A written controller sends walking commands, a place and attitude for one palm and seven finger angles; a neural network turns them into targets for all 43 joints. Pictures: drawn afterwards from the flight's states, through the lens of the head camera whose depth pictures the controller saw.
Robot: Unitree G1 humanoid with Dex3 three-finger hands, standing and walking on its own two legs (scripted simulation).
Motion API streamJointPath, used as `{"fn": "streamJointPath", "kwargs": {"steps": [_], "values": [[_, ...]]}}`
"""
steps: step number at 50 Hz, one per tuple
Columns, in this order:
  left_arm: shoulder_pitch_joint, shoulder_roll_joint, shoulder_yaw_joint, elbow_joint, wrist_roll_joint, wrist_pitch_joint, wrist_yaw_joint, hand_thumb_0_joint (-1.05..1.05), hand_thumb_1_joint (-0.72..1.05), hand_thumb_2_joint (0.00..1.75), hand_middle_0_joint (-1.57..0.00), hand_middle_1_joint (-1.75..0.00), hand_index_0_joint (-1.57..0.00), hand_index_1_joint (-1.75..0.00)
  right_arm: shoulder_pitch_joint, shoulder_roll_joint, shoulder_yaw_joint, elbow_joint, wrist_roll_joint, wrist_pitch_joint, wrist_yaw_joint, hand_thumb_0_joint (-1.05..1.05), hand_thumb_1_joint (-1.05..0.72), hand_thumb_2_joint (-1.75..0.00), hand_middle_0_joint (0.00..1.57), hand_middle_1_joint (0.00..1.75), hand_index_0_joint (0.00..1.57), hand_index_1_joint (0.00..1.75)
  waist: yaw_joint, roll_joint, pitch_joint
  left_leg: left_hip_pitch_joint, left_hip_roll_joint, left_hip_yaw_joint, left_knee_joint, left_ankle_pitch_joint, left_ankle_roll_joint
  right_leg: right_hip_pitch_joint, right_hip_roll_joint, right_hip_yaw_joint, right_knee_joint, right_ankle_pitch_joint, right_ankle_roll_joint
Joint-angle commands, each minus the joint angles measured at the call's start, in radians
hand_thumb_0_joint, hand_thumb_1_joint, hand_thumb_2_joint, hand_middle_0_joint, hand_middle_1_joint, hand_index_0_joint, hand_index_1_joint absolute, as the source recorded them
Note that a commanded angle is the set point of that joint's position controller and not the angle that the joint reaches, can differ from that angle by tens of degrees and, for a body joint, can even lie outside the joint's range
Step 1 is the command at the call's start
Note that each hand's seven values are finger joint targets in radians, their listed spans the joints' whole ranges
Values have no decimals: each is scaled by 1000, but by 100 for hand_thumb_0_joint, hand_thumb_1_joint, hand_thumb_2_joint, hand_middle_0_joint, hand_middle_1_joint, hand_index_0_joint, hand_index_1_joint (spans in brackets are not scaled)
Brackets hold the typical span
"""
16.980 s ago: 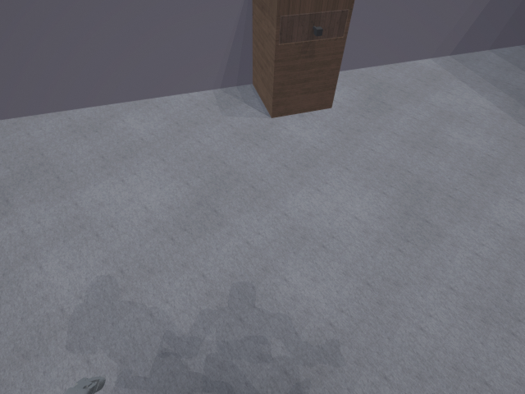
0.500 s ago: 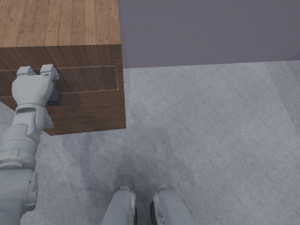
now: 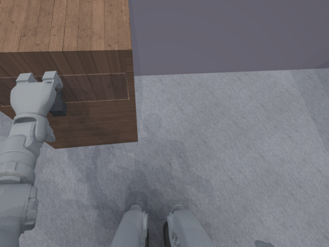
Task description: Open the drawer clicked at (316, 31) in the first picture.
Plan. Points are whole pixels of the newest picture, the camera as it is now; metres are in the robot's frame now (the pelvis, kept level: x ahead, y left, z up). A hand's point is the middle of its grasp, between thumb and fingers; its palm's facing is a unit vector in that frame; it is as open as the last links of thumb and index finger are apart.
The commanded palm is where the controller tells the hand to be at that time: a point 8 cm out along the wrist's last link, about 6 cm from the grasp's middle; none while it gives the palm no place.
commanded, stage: move the hooked fingers above the handle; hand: left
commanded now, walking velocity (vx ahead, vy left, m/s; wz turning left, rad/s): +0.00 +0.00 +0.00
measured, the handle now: (58, 102) +0.50 +0.30 -0.10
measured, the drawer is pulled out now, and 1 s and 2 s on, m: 0.00 0.00 0.00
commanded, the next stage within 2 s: lower the fingers behind the handle in 0.08 s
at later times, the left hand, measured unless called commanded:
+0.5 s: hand (47, 114) +0.45 +0.30 -0.07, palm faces -0.09 -0.05 -0.99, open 13.9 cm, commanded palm +0.44 +0.28 -0.01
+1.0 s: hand (54, 118) +0.45 +0.30 -0.10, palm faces -0.08 -0.03 -1.00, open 13.9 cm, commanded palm +0.45 +0.27 -0.04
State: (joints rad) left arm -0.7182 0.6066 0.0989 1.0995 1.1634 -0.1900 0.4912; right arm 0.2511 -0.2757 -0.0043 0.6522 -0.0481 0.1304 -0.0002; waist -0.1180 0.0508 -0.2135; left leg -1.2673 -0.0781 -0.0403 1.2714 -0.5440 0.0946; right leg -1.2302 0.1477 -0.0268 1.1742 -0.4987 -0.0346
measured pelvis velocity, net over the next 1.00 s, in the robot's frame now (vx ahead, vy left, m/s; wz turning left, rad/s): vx -0.01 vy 0.00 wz -0.02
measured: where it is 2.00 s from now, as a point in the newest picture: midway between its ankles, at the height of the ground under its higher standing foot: outside the picture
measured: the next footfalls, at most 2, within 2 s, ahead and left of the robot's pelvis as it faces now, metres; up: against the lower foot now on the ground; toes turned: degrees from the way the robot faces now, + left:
none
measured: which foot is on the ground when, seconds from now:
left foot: down 0.00-1.00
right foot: down 0.00-1.00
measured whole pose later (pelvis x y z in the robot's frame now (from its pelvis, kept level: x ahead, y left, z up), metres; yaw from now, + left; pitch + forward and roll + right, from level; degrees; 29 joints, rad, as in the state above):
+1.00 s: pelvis -0.01 +0.00 -0.03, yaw -1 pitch +34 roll -7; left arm -0.73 0.61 0.10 1.11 1.18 -0.18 0.52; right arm 0.25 -0.26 0.01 0.66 -0.06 0.14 0.02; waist -0.12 0.06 -0.22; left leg -1.42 -0.07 -0.04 1.42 -0.59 0.10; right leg -1.38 0.15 -0.05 1.31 -0.54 -0.03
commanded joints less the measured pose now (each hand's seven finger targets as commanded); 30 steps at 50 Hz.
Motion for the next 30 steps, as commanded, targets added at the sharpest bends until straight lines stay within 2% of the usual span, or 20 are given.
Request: {"fn": "streamJointPath", "kwargs": {"steps": [1, 4, 7, 8, 9, 10, 11, 12, 13, 15, 16, 18, 20, 22, 24, 25, 27, 28, 30], "values": [[-326, 280, 68, -219, -27, 17, 49, 0, -50, 30, -30, -120, -30, -120, 162, -176, -71, -45, -7, 6, -5, 0, -90, -90, 20, 30, 20, 30, 10, 160, -563, 576, 90, -83, -138, 590, -85, 191, -53, 9, -93, 335, -23], [-286, 280, 72, -224, -40, 20, 35, 0, -50, 30, -30, -120, -30, -120, 170, -179, -73, -42, -2, 11, -6, 0, -90, -90, 20, 30, 20, 30, 16, 118, -567, 576, 89, -78, -145, 576, -78, 226, -51, 12, -110, 347, -19], [-304, 286, 65, -237, -39, 13, 25, 0, -50, 30, -30, -120, -30, -120, 169, -179, -70, -32, -2, 13, -12, 0, -90, -90, 20, 30, 20, 30, 8, 123, -541, 566, 89, -74, -152, 563, -74, 223, -52, 15, -118, 344, -19], [-292, 288, 68, -235, -40, 11, 25, 0, -50, 30, -30, -120, -30, -120, 169, -179, -69, -30, -4, 15, -14, 0, -90, -90, 20, 30, 20, 30, 13, 115, -517, 562, 89, -76, -156, 565, -76, 228, -51, 14, -122, 344, -22], [-298, 259, 48, -254, -41, 2, 25, 0, -50, 30, -30, -120, -30, -120, 167, -174, -71, -32, -3, 14, -13, 0, -90, -90, 20, 30, 20, 30, 8, 128, -527, 572, 89, -75, -158, 567, -75, 224, -51, 15, -124, 344, -21], [-250, 267, 67, -222, -43, 1, 26, 0, -50, 30, -30, -120, -30, -120, 169, -175, -70, -28, -6, 15, -12, 0, -90, -90, 20, 30, 20, 30, 21, 118, -513, 556, 86, -67, -155, 561, -71, 232, -51, 16, -124, 345, -23], [-255, 264, 65, -220, -45, -4, 24, 0, -50, 30, -30, -120, -30, -120, 168, -173, -70, -24, -6, 15, -12, 0, -90, -90, 20, 30, 20, 30, 12, 119, -497, 560, 91, -72, -155, 582, -74, 216, -51, 15, -120, 352, -24], [-241, 263, 65, -209, -36, -10, 27, 0, -50, 30, -30, -120, -30, -120, 167, -174, -70, -23, -7, 17, -11, 0, -90, -90, 20, 30, 20, 30, 16, 116, -487, 557, 92, -77, -150, 588, -78, 196, -50, 14, -113, 346, -23], [-218, 224, 43, -184, -40, -9, 27, 0, -50, 30, -30, -120, -30, -120, 165, -170, -70, -23, -9, 19, -9, 0, -90, -90, 20, 30, 20, 30, 13, 106, -454, 537, 90, -71, -147, 566, -76, 189, -50, 10, -116, 332, -24], [-209, 236, 52, -161, -32, -14, 34, 0, -50, 30, -30, -120, -30, -120, 163, -173, -68, -27, -9, 20, -7, 0, -90, -90, 20, 30, 20, 30, 14, 77, -436, 487, 86, -70, -142, 528, -70, 190, -50, 16, -110, 322, -25], [-249, 214, 33, -184, -32, -23, 35, 0, -50, 30, -30, -120, -30, -120, 159, -168, -70, -25, -10, 17, -5, 0, -90, -90, 20, 30, 20, 30, 4, 109, -439, 495, 88, -72, -138, 537, -71, 171, -51, 17, -104, 323, -26], [-232, 246, 62, -178, -24, -31, 45, 0, -50, 30, -30, -120, -30, -120, 160, -176, -72, -25, -13, 18, -3, 0, -90, -90, 20, 30, 20, 30, 18, 103, -447, 498, 92, -82, -128, 536, -78, 150, -49, 11, -86, 305, -28], [-261, 227, 48, -188, -23, -37, 55, 0, -50, 30, -30, -120, -30, -120, 158, -174, -75, -28, -16, 17, -1, 0, -90, -90, 20, 30, 20, 30, 5, 99, -464, 485, 92, -83, -112, 522, -76, 137, -49, 11, -76, 297, -25], [-261, 258, 78, -201, -13, -42, 69, 0, -50, 30, -30, -120, -30, -120, 157, -179, -77, -29, -17, 19, 3, 0, -90, -90, 20, 30, 20, 30, 18, 137, -497, 520, 98, -100, -105, 556, -87, 103, -51, 8, -52, 292, -26], [-291, 258, 78, -221, -10, -42, 85, 0, -50, 30, -30, -120, -30, -120, 157, -179, -79, -28, -20, 20, 6, 0, -90, -90, 20, 30, 20, 30, 14, 145, -522, 527, 102, -108, -92, 570, -92, 87, -51, 1, -35, 290, -25], [-282, 277, 98, -218, -6, -38, 93, 0, -50, 30, -30, -120, -30, -120, 156, -182, -80, -27, -23, 22, 8, 0, -90, -90, 20, 30, 20, 30, 22, 143, -531, 535, 104, -117, -86, 575, -97, 77, -51, -2, -26, 283, -25], [-282, 261, 94, -223, -6, -29, 102, 0, -50, 30, -30, -120, -30, -120, 157, -182, -82, -29, -22, 25, 14, 0, -90, -90, 20, 30, 20, 30, 23, 165, -560, 567, 111, -135, -80, 608, -106, 50, -52, -8, -9, 281, -23], [-285, 264, 97, -217, -8, -21, 106, 0, -50, 30, -30, -120, -30, -120, 154, -183, -82, -27, -23, 27, 14, 0, -90, -90, 20, 30, 20, 30, 20, 152, -547, 558, 112, -134, -77, 599, -107, 48, -52, -11, -9, 276, -22], [-304, 230, 67, -203, -7, -1, 107, 0, -50, 30, -30, -120, -30, -120, 154, -182, -82, -25, -22, 27, 18, 0, -90, -90, 20, 30, 20, 30, 8, 155, -544, 551, 113, -139, -74, 569, -105, 32, -53, -16, -9, 258, -20]]}}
